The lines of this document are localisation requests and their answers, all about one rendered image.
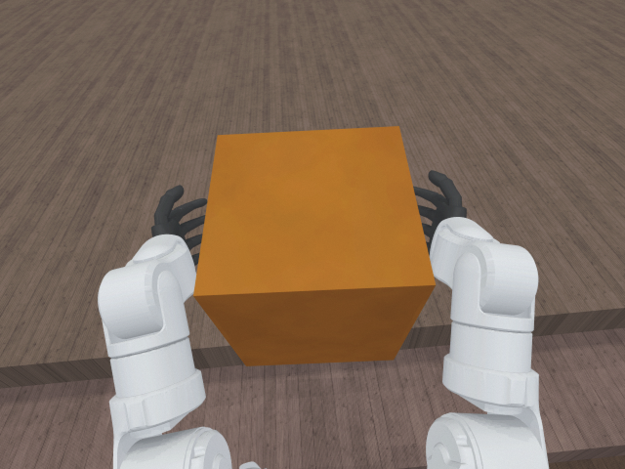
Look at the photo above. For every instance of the robot left upper arm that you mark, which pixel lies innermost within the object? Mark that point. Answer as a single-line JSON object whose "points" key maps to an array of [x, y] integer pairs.
{"points": [[197, 448]]}

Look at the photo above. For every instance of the left robot hand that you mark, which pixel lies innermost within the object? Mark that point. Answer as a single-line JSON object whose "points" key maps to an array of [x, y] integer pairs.
{"points": [[167, 220]]}

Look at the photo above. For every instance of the left robot forearm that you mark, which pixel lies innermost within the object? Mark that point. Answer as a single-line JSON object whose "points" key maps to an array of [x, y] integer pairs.
{"points": [[146, 335]]}

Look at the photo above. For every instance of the right robot hand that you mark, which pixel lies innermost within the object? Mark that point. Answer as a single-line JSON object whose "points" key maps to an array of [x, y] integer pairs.
{"points": [[447, 207]]}

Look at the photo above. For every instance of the right robot forearm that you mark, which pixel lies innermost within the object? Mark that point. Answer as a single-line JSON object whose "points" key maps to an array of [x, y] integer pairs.
{"points": [[493, 300]]}

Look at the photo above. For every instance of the carton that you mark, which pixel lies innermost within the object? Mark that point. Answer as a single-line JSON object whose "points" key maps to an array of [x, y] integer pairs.
{"points": [[313, 249]]}

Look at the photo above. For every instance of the robot right upper arm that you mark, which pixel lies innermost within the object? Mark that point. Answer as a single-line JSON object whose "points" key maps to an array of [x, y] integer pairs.
{"points": [[482, 441]]}

